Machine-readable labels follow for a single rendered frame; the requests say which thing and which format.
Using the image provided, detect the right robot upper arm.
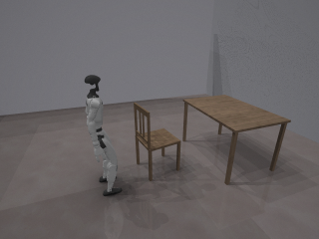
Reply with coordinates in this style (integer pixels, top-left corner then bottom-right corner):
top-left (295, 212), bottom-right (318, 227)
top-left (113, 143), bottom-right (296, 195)
top-left (87, 99), bottom-right (101, 126)

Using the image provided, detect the table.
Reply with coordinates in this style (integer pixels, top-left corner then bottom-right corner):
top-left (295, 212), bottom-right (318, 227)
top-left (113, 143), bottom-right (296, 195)
top-left (182, 95), bottom-right (291, 185)

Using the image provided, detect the chair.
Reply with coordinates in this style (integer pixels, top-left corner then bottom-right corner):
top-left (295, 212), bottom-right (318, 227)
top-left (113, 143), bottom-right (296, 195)
top-left (134, 103), bottom-right (181, 181)

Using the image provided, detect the robot right forearm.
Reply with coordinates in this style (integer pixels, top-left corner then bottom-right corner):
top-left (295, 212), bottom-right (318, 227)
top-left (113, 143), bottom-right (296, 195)
top-left (88, 121), bottom-right (100, 148)

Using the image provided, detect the robot torso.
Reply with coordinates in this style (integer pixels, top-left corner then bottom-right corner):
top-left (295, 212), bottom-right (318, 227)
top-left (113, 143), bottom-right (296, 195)
top-left (86, 96), bottom-right (105, 138)

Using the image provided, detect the robot right hand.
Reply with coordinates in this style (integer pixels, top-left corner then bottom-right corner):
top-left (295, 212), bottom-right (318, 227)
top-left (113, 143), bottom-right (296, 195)
top-left (94, 146), bottom-right (106, 162)

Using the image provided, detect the left robot thigh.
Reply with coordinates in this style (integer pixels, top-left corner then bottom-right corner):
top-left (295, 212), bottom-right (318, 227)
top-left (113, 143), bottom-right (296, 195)
top-left (104, 131), bottom-right (112, 160)

